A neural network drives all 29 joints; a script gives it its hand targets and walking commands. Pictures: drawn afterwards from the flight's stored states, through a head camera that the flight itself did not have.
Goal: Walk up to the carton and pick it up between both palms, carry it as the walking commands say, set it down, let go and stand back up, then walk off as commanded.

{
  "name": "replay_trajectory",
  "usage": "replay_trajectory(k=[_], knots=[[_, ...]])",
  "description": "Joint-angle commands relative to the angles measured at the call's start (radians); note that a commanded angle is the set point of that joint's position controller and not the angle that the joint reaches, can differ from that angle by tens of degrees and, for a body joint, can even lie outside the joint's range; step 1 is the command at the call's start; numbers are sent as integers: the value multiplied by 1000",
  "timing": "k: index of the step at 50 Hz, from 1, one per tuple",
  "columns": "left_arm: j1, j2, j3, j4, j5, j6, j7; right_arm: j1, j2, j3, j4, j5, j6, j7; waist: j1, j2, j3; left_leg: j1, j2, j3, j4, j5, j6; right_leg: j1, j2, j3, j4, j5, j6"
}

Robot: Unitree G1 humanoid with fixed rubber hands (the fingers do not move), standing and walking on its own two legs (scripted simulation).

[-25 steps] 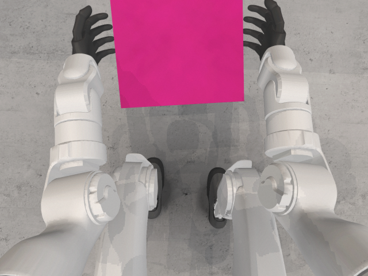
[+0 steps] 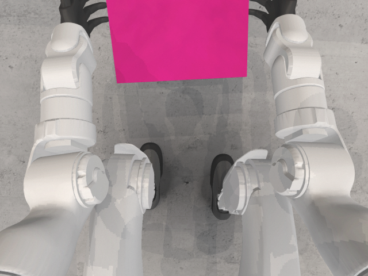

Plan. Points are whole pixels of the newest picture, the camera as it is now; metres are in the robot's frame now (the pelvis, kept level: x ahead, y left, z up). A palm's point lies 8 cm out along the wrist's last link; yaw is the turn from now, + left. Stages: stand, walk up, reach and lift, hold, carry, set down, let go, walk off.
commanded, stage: set down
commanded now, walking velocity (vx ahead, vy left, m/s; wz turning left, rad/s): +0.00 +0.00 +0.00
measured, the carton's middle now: (177, 8) +0.58 +0.06 -0.24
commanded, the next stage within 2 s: none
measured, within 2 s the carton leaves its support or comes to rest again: rests again in 0.96 s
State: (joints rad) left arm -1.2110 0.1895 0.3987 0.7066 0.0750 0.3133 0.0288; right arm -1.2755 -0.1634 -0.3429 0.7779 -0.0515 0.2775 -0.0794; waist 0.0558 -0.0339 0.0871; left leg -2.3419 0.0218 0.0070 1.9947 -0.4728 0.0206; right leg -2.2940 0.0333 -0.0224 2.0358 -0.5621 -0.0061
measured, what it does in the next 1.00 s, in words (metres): lowers itself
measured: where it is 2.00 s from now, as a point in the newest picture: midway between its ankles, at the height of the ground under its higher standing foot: (185, 191)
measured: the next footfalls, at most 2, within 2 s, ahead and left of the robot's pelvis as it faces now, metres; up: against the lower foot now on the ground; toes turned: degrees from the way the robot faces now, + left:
none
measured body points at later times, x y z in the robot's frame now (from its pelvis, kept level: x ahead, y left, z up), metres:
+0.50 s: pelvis +0.01 +0.00 -0.04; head +0.38 +0.02 +0.20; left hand +0.55 +0.23 -0.22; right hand +0.57 -0.11 -0.23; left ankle +0.12 +0.12 -0.37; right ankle +0.10 -0.11 -0.37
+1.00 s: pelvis +0.00 +0.00 -0.05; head +0.37 +0.01 +0.19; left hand +0.54 +0.23 -0.23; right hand +0.57 -0.11 -0.24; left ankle +0.12 +0.12 -0.37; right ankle +0.10 -0.11 -0.37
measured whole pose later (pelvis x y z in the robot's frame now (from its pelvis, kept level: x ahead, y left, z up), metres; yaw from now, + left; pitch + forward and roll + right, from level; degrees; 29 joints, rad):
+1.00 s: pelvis +0.00 +0.00 -0.05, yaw +0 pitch +35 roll +0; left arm -1.47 0.38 0.20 1.10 -0.15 0.17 0.04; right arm -1.49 -0.30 -0.13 1.07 0.11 0.18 -0.08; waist 0.06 -0.01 0.42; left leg -2.30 0.03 0.01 2.22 -0.52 0.02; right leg -2.26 0.05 -0.02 2.27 -0.61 -0.01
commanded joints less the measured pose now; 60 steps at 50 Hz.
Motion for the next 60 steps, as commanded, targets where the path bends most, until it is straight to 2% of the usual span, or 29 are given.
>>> replay_trajectory(k=[1,12,16,21,27,31,35,48,60], knots=[[-630,-816,-487,-81,-154,-48,-278,-568,891,465,-40,137,-19,275,40,1,-1184,754,-98,37,-86,318,-17,498,96,-30,-139,256,9],[-618,-804,-453,35,-184,-81,-271,-618,802,451,-19,143,-65,256,8,-4,-1049,702,-98,26,-8,323,-20,473,89,-28,-63,267,5],[-628,-785,-456,57,-207,-96,-262,-645,771,462,-25,168,-83,249,11,-4,-1034,706,-96,24,24,343,-21,483,86,-24,-31,291,3],[-649,-741,-443,88,-236,-118,-256,-646,741,458,25,182,-100,245,19,-17,-948,668,-95,17,55,343,-17,468,83,-18,3,296,-1],[-674,-728,-464,95,-285,-140,-244,-683,745,501,-1,227,-119,237,31,-46,-1006,707,-94,21,88,395,-18,532,82,-22,35,355,0],[-681,-717,-464,114,-293,-150,-239,-696,746,510,4,242,-125,235,38,-51,-979,696,-93,22,99,390,-14,522,82,-18,40,351,0],[-690,-702,-453,136,-287,-155,-241,-703,733,500,27,240,-129,237,43,-46,-915,660,-90,24,104,354,-11,500,82,-10,40,320,-2],[-759,-641,-430,190,-295,-173,-240,-736,670,461,89,228,-141,235,30,-37,-782,613,-85,20,110,265,-7,492,76,1,45,247,-12],[-747,-640,-422,248,-290,-183,-245,-670,656,426,167,196,-139,254,2,-15,-655,598,-89,7,117,257,-10,447,68,3,55,226,-17]])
